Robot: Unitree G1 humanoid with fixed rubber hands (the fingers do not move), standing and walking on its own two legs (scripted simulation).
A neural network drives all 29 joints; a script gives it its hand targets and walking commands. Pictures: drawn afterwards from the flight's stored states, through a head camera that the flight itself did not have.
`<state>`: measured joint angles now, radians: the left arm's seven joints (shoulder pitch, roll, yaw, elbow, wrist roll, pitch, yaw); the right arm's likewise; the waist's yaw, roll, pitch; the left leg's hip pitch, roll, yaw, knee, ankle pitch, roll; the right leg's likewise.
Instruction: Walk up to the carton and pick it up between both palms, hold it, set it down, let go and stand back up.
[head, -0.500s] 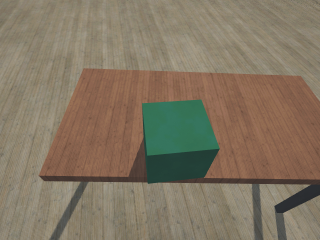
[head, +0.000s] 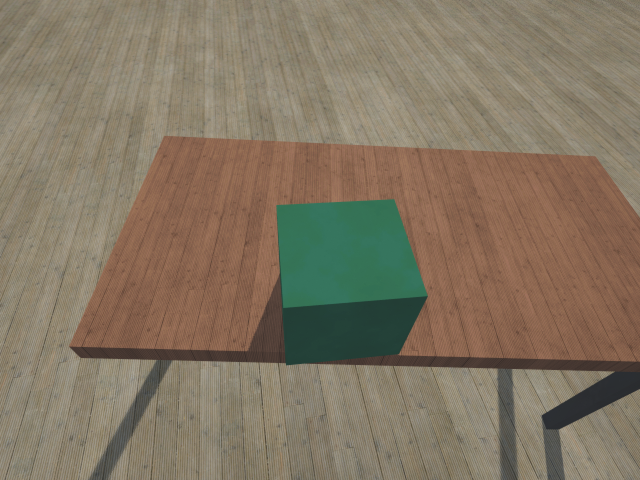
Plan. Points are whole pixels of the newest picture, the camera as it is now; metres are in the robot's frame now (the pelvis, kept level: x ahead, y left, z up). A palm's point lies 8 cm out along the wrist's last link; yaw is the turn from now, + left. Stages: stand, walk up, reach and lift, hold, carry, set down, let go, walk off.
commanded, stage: walk up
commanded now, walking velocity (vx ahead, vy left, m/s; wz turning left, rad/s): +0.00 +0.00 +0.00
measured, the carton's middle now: (340, 282) +0.43 -0.05 -0.09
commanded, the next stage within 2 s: stand in 1.70 s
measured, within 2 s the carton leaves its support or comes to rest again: neither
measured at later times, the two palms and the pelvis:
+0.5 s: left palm out of the picture -0.03 +0.19 -0.15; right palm out of the picture +0.00 -0.21 -0.14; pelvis +0.00 -0.01 +0.00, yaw +3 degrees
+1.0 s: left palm out of the picture -0.04 +0.20 -0.15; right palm out of the picture +0.03 -0.22 -0.14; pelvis +0.00 -0.01 +0.00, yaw +5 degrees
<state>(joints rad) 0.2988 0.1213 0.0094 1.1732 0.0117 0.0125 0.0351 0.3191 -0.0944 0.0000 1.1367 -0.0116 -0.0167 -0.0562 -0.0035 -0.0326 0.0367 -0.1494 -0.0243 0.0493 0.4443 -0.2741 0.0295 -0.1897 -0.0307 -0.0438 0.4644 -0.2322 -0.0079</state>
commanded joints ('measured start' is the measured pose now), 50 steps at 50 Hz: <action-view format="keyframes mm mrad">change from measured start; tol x16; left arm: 1 118 84 7 3 6 -23 8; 50 85 65 28 -50 5 -20 4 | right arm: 1 92 -38 -2 -6 7 2 12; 50 38 -100 -21 -50 4 1 14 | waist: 1 -7 15 82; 50 13 68 50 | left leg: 1 -100 88 -92 -164 62 11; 13 -150 75 -72 71 60 -22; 28 -163 148 -195 -55 292 16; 40 -217 44 -118 132 124 5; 50 -112 99 -184 -116 185 22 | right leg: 1 7 -90 100 -114 111 -29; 50 74 -90 15 -123 76 -28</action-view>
